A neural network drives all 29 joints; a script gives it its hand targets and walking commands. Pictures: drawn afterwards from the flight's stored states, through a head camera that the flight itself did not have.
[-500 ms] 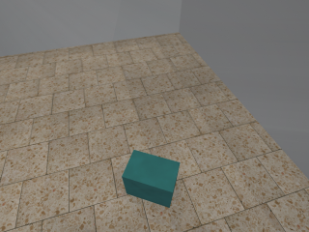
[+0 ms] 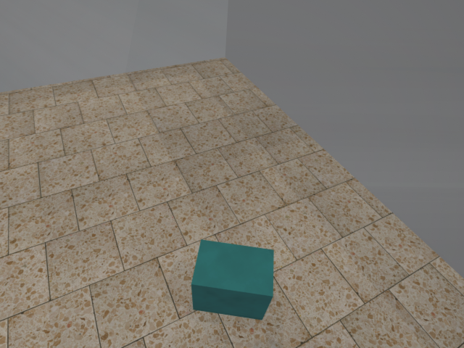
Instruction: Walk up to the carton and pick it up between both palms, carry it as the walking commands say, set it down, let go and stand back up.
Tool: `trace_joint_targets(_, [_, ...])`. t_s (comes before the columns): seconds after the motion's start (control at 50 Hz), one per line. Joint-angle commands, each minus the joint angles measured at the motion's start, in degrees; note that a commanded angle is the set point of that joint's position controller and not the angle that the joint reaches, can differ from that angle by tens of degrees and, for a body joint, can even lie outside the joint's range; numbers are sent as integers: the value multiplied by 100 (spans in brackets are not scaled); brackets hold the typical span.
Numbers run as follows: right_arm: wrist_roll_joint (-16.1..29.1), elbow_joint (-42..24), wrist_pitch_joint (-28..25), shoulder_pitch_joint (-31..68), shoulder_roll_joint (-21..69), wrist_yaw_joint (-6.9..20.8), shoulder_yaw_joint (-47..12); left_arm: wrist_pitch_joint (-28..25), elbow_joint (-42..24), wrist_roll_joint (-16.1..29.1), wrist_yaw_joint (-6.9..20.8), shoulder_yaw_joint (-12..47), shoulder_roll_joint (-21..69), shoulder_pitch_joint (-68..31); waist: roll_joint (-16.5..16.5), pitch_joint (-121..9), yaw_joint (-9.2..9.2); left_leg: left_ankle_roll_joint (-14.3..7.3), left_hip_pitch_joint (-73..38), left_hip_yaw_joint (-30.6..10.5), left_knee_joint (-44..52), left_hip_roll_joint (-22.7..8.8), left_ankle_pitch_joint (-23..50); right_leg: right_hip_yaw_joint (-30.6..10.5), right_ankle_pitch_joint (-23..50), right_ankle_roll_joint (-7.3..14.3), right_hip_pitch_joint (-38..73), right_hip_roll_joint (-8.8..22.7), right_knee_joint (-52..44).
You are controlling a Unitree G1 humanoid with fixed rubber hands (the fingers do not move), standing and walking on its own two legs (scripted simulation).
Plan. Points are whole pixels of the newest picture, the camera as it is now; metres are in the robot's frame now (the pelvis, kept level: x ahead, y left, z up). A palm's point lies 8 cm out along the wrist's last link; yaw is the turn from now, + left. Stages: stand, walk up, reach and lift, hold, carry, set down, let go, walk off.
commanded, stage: walk up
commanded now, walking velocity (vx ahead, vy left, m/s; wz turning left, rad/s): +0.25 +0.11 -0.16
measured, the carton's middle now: (232, 280) +0.53 -0.03 -0.64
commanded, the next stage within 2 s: none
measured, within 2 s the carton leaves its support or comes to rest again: neither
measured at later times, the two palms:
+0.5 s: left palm (151, 266) +0.34 +0.19 -0.15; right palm out of the picture +0.01 -0.19 -0.13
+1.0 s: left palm (122, 288) +0.29 +0.24 -0.15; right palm (365, 284) +0.32 -0.30 -0.13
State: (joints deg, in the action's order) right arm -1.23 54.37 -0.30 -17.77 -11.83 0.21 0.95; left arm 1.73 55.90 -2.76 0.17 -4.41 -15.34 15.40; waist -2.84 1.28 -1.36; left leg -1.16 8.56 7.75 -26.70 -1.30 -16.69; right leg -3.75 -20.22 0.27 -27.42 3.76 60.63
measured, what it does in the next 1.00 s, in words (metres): walks ahead: right foot, then left foot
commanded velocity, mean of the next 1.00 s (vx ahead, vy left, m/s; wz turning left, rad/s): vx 0.03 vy -0.03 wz -0.05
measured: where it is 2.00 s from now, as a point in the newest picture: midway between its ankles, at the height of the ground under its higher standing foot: outside the picture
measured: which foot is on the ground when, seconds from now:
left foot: down 0.00-0.52, up 0.54-0.80, down 0.82-1.00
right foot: up 0.00-0.50, down 0.52-0.84, up 0.86-1.00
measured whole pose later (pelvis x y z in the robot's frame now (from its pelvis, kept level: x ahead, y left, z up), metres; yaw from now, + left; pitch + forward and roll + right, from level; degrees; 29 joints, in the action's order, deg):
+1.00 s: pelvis +0.24 -0.03 -0.01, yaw -1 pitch +0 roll -1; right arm -1.3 52.3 2.7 -7.1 -13.6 -3.8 3.6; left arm 4.8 55.7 -0.9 -1.6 -3.8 -15.1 10.0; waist -0.2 8.2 -0.7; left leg 2.0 20.0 2.0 -33.6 -5.2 -13.0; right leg 1.1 -30.2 -2.2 -24.9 -1.4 63.1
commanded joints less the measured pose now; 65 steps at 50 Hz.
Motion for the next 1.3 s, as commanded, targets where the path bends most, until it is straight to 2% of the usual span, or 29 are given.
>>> trace_joint_targets(0.0, [43,-147,-288,-378,-611,-84,142,-75,-248,78,141,4,-254,-69,1033,1060,3,-9,100,-1401,2168,-1223,-558,246,709,2,-766,127,508])
trace_joint_targets(0.04, [27,-50,-346,-830,-523,-107,120,-67,-325,97,156,40,-173,-459,972,1008,186,-129,-290,-1427,2116,-1307,26,314,745,-25,-906,112,299])
trace_joint_targets(0.08, [78,110,-472,-1601,-618,-168,168,-31,-417,117,169,43,-160,-884,523,1000,458,-128,-977,-2048,1753,-1946,2309,125,863,-137,-1300,70,62])
trace_joint_targets(0.14, [55,212,-497,-1800,-609,-201,205,-43,-559,199,193,165,-16,-1355,823,747,522,-246,-1630,-1775,1255,-1875,4473,247,726,-129,-1483,47,-289])
trace_joint_targets(0.3, [-116,325,-456,-2085,-555,-278,231,-95,-808,177,222,332,69,-2090,1084,414,769,-259,-2062,-914,884,-1709,5921,675,723,-38,-1250,-181,-1408])
trace_joint_targets(0.38, [-84,356,-407,-1796,-673,-305,235,-153,-724,192,143,358,125,-1643,1294,87,529,-193,-1666,-264,328,-1513,7350,1148,611,220,-74,-595,-2457])
trace_joint_targets(0.42, [65,207,-285,-1277,-977,-417,388,-138,-502,212,53,211,-214,-867,1358,-322,140,-135,-1409,-300,-839,-1647,8737,1161,695,260,843,-788,-2810])
trace_joint_targets(0.44, [133,194,-285,-1182,-886,-380,376,-182,-401,207,13,202,-248,-349,1288,-774,-90,-36,-1052,-234,-1482,-1399,7937,1109,1676,352,1801,-595,-3617])
trace_joint_targets(0.46, [217,189,-280,-1259,-550,-330,243,-285,-274,136,-41,165,-433,209,813,-1327,-293,193,-76,-214,-2208,-934,5520,550,4427,634,3203,221,-3998])
trace_joint_targets(0.48, [253,-68,-267,-1113,-158,-288,74,-316,-52,131,-102,95,-678,513,-472,-1663,-432,376,1491,-101,-3819,-43,-249,-754,8353,1553,4543,1528,-3494])
trace_joint_targets(0.5, [304,-89,-196,-1116,-10,-279,87,-357,14,149,-164,192,-527,536,-399,-1906,-259,239,1708,-593,-4371,89,-1758,-1109,9486,1942,4656,2129,-3314])
trace_joint_targets(0.52, [275,64,-96,-1255,34,-297,112,-397,-72,161,-212,208,-413,223,-306,-1758,-202,112,1933,-869,-4452,-80,-1895,-1186,8903,1973,4351,2238,-3305])
trace_joint_targets(0.6, [157,187,31,-634,197,-187,142,-383,49,343,-288,391,130,-362,-29,-39,191,24,1270,-976,-2547,-204,-1214,-187,6743,1164,2157,1080,-4047])
trace_joint_targets(0.66, [144,183,98,-447,58,-180,131,-379,171,224,-300,295,-173,-270,-373,57,181,144,919,-829,-1436,-102,-988,-130,7223,1107,2248,1219,-3863])
trace_joint_targets(0.68, [152,170,169,-441,-220,-216,218,-355,154,303,-352,191,-531,-428,-649,222,318,254,1087,-634,-1470,45,-1038,-107,8401,1071,2232,1396,-3472])
trace_joint_targets(0.7, [142,114,155,-602,-247,-251,240,-256,114,278,-377,117,-596,-454,-915,-75,479,191,821,-494,-1186,-60,-575,239,7955,998,2208,1167,-3244])
trace_joint_targets(0.72, [124,160,130,-812,-329,-289,283,-131,56,228,-356,59,-640,-574,-918,-267,665,109,448,-403,-695,-207,274,583,6804,808,2071,788,-3048])
trace_joint_targets(0.76, [25,207,179,-575,-612,-305,363,-50,-68,251,-332,40,-470,-429,465,-622,480,-218,-341,-830,-333,-560,3871,803,4230,236,1313,261,-2269])
trace_joint_targets(0.8, [-19,-158,227,-321,-1376,-374,572,125,-233,222,-309,16,-297,-323,2038,-882,717,-1549,-803,-2962,458,-2851,7140,805,-1732,-254,19,-719,166])
trace_joint_targets(0.84, [80,-119,254,-277,-1448,-505,598,362,-252,124,-199,-105,-424,-368,958,-629,562,-1868,-142,-2616,267,-3146,6660,-35,-1727,-271,-61,-377,1687])
trace_joint_targets(0.92, [-58,-558,288,1346,-918,-398,370,195,-353,214,-144,80,-221,-39,1984,-693,20,-914,558,-1175,222,-1550,4258,178,-773,-271,768,-232,-519])
trace_joint_targets(1.02, [-42,-504,355,1120,-1160,-227,342,133,-253,158,-121,64,-378,322,1357,-781,-193,-444,714,-1045,-320,-1199,2212,697,654,-304,2007,-435,-3381])
trace_joint_targets(1.04, [-46,-467,364,809,-885,-200,263,72,-272,94,-130,23,-600,378,422,-737,-162,-203,1154,-774,-848,-689,853,303,1137,-235,2345,-83,-3935])
trace_joint_targets(1.06, [-14,-594,390,783,-496,-212,152,14,-394,-9,-145,-33,-1093,424,-1325,-695,-195,143,2073,-463,-1864,9,-1558,-1385,2513,255,2297,1369,-4239])
trace_joint_targets(1.08, [-1,-641,508,1044,-580,-240,215,12,-577,-22,-156,-14,-1291,203,-1529,-333,-269,194,1936,-759,-3259,68,-2167,-2112,3336,919,1285,2148,-4410])
trace_joint_targets(1.1, [-15,-615,566,1154,-660,-221,261,23,-632,42,-172,-7,-1141,-1,-1270,-49,-230,225,1804,-1053,-3961,47,-2017,-1806,3313,1205,758,2016,-4432])
trace_joint_targets(1.14, [-27,-498,644,1219,-956,-117,324,-42,-732,42,-219,51,-982,-283,-549,356,-144,270,2252,-1264,-4244,-15,-1373,-1823,2648,861,935,1633,-4413])
trace_joint_targets(1.18, [16,-315,620,833,-928,-26,356,-48,-788,127,-324,-11,-1062,-398,-727,125,30,335,2356,-1290,-4368,110,-950,-1427,2835,628,1318,1432,-4186])
trace_joint_targets(1.28, [-2,-411,602,889,-895,30,360,-86,-724,141,-406,-265,-1231,132,-865,-343,-172,488,2678,-1481,-5121,383,-928,-1480,4274,703,2189,1482,-3644])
